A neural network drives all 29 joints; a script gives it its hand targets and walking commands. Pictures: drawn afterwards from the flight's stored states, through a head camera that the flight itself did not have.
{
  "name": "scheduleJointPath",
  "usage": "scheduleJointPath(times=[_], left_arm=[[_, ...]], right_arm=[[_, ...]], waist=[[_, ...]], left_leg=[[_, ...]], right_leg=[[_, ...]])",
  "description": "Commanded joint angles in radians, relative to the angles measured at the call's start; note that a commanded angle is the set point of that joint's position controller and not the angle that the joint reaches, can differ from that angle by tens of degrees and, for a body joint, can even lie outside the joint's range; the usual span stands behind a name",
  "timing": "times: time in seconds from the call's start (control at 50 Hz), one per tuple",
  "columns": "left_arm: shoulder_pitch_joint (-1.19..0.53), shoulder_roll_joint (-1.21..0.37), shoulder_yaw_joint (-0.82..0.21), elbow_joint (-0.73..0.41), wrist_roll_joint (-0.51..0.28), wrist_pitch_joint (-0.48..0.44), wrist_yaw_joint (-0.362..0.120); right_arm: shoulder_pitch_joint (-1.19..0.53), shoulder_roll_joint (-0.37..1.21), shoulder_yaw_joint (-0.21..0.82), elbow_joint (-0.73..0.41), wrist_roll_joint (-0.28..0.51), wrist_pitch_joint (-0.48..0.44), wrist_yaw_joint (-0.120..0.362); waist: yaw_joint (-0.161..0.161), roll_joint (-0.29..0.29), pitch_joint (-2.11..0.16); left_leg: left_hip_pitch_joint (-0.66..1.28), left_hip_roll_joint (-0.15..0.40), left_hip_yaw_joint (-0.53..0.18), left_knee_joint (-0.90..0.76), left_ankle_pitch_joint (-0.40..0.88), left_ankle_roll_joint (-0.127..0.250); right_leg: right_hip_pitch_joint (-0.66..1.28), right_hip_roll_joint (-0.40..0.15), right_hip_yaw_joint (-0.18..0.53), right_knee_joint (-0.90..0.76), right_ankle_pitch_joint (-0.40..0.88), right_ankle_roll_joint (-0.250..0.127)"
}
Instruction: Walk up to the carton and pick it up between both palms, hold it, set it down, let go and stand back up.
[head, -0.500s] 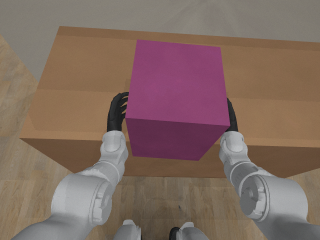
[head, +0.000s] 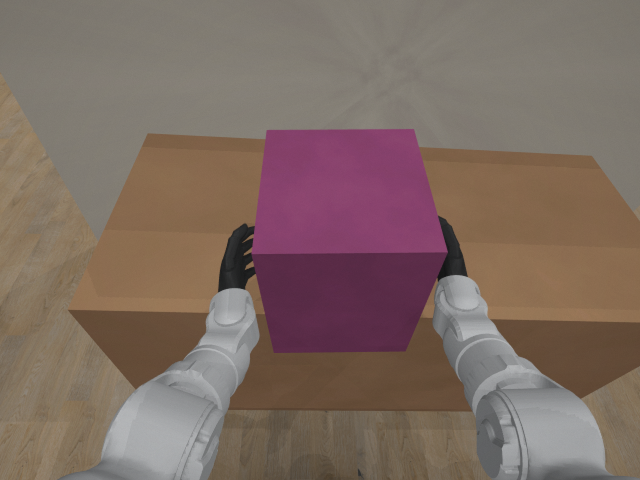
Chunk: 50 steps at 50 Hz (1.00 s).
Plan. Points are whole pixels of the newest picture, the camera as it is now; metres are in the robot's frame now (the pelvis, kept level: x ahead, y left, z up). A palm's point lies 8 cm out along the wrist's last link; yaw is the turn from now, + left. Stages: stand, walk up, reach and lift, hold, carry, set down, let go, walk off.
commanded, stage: reach and lift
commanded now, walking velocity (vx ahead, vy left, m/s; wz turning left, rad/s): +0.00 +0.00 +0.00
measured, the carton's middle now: (340, 247) +0.45 -0.03 +0.03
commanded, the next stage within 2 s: none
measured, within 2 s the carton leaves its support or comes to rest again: neither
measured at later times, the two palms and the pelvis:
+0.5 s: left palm (218, 172) +0.42 +0.12 +0.19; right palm (487, 176) +0.42 -0.17 +0.20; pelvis +0.02 -0.01 +0.07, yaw +1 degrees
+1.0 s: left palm (210, 179) +0.42 +0.13 +0.18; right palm (473, 178) +0.42 -0.16 +0.19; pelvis +0.05 -0.03 +0.08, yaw +4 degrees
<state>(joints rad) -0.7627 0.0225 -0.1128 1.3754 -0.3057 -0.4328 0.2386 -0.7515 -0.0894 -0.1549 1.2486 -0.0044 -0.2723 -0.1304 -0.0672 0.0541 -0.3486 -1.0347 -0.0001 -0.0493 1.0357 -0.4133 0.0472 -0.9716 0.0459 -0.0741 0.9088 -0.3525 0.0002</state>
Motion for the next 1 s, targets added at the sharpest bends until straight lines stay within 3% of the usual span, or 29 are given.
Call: scheduleJointPath(times=[0.0,0.1,0.2,0.28,0.34,0.42,0.52,0.62,0.7,0.82,0.9,0.98], left_arm=[[-1.086,-0.818,-0.240,-0.516,0.134,0.008,-0.153],[-1.162,-0.799,-0.147,-0.459,0.145,0.144,-0.159],[-1.139,-0.754,0.032,-0.334,0.220,0.248,-0.185],[-1.060,-0.677,0.184,-0.289,0.311,0.286,-0.216],[-0.989,-0.622,0.267,-0.289,0.383,0.302,-0.241],[-0.849,-0.551,0.343,-0.319,0.473,0.327,-0.271],[-0.764,-0.560,0.289,-0.455,0.497,0.342,-0.277],[-0.769,-0.681,0.106,-0.626,0.431,0.344,-0.244],[-0.781,-0.781,-0.069,-0.798,0.358,0.355,-0.213],[-0.705,-0.805,-0.217,-1.036,0.294,0.466,-0.198],[-0.595,-0.742,-0.203,-1.101,0.320,0.602,-0.233],[-0.468,-0.709,-0.182,-1.162,0.370,0.713,-0.285]], right_arm=[[-0.884,0.791,0.299,-0.331,-0.054,-0.013,0.189],[-0.999,0.763,0.238,-0.327,-0.020,0.117,0.196],[-1.054,0.735,0.126,-0.261,-0.032,0.200,0.202],[-0.994,0.706,0.032,-0.219,-0.065,0.227,0.206],[-0.903,0.663,-0.040,-0.195,-0.112,0.231,0.210],[-0.784,0.616,-0.077,-0.213,-0.163,0.219,0.210],[-0.728,0.632,0.006,-0.316,-0.158,0.181,0.203],[-0.767,0.736,0.202,-0.468,-0.085,0.148,0.189],[-0.782,0.812,0.369,-0.625,-0.006,0.160,0.157],[-0.680,0.852,0.531,-0.859,0.107,0.290,0.086],[-0.598,0.821,0.559,-0.934,0.158,0.401,0.039],[-0.544,0.776,0.579,-1.017,0.204,0.454,0.006]], waist=[[-0.048,0.062,-0.741],[-0.036,0.033,-0.627],[-0.019,-0.002,-0.483],[-0.006,-0.034,-0.380],[-0.016,-0.036,-0.298],[0.001,-0.061,-0.213],[0.026,-0.057,-0.211],[0.052,-0.049,-0.353],[0.048,-0.050,-0.496],[0.010,-0.081,-0.523],[-0.006,-0.094,-0.388],[-0.013,-0.066,-0.279]], left_leg=[[0.449,-0.008,-0.070,-0.219,0.214,-0.093],[0.502,0.001,-0.074,-0.317,0.120,-0.087],[0.610,0.006,-0.062,-0.417,0.155,-0.083],[0.715,0.004,-0.034,-0.499,0.256,-0.089],[0.774,0.007,-0.011,-0.568,0.284,-0.092],[0.837,0.008,0.030,-0.643,0.346,-0.087],[0.882,0.006,0.062,-0.691,0.413,-0.090],[0.919,0.004,0.059,-0.662,0.530,-0.092],[0.913,-0.004,0.034,-0.615,0.616,-0.093],[0.853,-0.031,-0.009,-0.591,0.582,-0.076],[0.842,-0.042,-0.024,-0.628,0.512,-0.060],[0.908,-0.045,-0.035,-0.636,0.562,-0.069]], right_leg=[[0.379,0.041,0.051,-0.101,0.195,-0.030],[0.438,0.019,0.054,-0.176,0.130,-0.036],[0.549,-0.001,0.053,-0.278,0.163,-0.041],[0.680,-0.016,0.053,-0.368,0.272,-0.034],[0.762,-0.025,0.055,-0.437,0.306,-0.030],[0.887,-0.033,0.058,-0.514,0.378,-0.015],[1.000,-0.033,0.059,-0.558,0.455,0.004],[1.041,-0.021,0.065,-0.545,0.576,0.009],[1.063,-0.011,0.079,-0.513,0.682,0.013],[1.118,-0.017,0.105,-0.483,0.791,0.039],[1.163,-0.036,0.111,-0.495,0.825,0.066],[1.186,-0.040,0.101,-0.509,0.887,0.084]])
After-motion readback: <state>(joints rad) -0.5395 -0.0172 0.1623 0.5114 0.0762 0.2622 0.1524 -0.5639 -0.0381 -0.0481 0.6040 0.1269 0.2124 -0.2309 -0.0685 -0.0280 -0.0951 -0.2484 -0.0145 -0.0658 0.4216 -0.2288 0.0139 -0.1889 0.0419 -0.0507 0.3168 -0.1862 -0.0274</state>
